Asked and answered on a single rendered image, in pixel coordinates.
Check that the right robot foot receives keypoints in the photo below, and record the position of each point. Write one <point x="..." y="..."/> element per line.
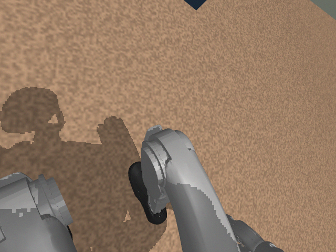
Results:
<point x="140" y="191"/>

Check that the right robot hand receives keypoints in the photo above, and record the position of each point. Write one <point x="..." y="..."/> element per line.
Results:
<point x="245" y="235"/>

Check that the right robot arm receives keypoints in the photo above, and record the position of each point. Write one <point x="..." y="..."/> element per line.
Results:
<point x="267" y="247"/>

